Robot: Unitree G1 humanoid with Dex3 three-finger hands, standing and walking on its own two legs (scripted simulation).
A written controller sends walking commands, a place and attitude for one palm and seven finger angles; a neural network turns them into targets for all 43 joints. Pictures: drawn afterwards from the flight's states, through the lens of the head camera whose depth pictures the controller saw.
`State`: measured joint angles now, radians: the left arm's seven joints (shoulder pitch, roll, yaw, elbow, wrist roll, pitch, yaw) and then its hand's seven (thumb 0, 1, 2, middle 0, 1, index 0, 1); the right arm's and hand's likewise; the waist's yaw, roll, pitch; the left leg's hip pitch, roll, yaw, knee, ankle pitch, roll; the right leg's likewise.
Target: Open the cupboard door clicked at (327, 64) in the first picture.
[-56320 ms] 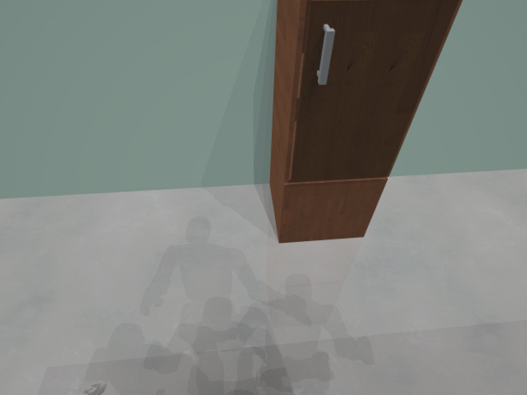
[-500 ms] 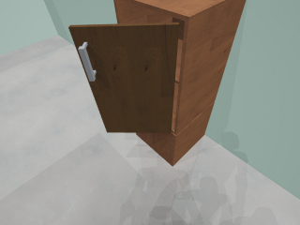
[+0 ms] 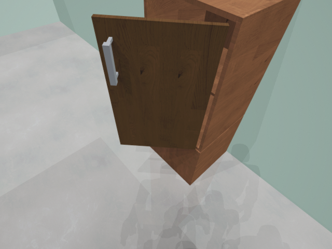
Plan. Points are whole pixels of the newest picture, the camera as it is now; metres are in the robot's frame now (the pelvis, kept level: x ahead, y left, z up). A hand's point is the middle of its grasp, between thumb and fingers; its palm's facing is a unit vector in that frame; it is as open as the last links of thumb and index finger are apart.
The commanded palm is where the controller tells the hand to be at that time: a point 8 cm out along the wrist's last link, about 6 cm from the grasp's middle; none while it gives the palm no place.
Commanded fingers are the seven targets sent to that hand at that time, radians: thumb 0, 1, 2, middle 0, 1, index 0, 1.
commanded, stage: come to a stop and stand still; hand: left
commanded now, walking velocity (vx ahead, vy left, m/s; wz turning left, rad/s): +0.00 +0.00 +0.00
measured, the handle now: (112, 61) +0.58 +0.22 +0.13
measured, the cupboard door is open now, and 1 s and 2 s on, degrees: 44 44 44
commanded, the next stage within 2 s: look again from close up in 0.12 s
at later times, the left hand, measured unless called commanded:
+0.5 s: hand out of the picture +0.00 +0.17 -0.17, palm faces -0.02 -0.96 -0.26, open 7.4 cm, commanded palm none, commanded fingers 0.00 0.90 0.90 -0.20 -0.30 -0.20 -0.30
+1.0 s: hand out of the picture -0.05 +0.13 -0.18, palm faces +0.03 -0.99 -0.17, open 7.4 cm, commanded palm none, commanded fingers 0.00 0.90 0.90 -0.20 -0.30 -0.20 -0.30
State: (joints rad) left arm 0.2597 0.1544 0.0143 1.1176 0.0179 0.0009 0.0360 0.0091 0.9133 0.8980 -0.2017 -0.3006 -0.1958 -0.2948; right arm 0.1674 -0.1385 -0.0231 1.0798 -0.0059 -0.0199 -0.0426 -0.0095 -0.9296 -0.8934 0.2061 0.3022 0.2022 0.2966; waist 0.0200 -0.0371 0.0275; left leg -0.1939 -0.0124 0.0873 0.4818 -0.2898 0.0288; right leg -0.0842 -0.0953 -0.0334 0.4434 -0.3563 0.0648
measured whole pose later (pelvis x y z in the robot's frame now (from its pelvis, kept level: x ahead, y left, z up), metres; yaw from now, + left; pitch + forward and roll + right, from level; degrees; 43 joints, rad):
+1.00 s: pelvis -0.02 -0.04 -0.01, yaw -1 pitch -1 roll +0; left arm 0.34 0.15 0.00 1.10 0.02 -0.01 0.01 0.01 0.91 0.90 -0.20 -0.30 -0.20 -0.30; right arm 0.30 -0.17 -0.01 1.10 -0.02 0.00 -0.01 0.00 -0.91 -0.89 0.20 0.30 0.20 0.30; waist 0.02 -0.01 0.02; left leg -0.26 0.07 0.06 0.58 -0.31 -0.01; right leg -0.16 -0.01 -0.04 0.55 -0.38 -0.01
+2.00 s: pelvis +0.04 -0.03 -0.01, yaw -1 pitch +0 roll +0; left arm 0.24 0.15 0.02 0.97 0.03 0.00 0.04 0.01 0.91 0.90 -0.20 -0.30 -0.19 -0.29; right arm 0.18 -0.20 -0.05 0.96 -0.02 0.03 -0.01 0.00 -0.92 -0.89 0.21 0.30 0.20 0.30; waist 0.00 0.07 0.05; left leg -0.42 0.07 0.05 0.69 -0.32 -0.01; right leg -0.24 0.01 -0.06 0.59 -0.36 -0.03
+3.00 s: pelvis +0.06 -0.05 +0.00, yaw -1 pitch +0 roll +0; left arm 0.30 0.16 -0.02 1.12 0.02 -0.03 0.04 0.01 0.91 0.90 -0.20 -0.30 -0.20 -0.29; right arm 0.25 -0.15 0.01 1.14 -0.01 -0.02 -0.03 0.01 -0.92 -0.89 0.20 0.30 0.20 0.30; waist 0.01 -0.03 0.01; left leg -0.19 0.01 0.10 0.45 -0.25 0.02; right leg -0.12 0.02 -0.06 0.44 -0.31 -0.04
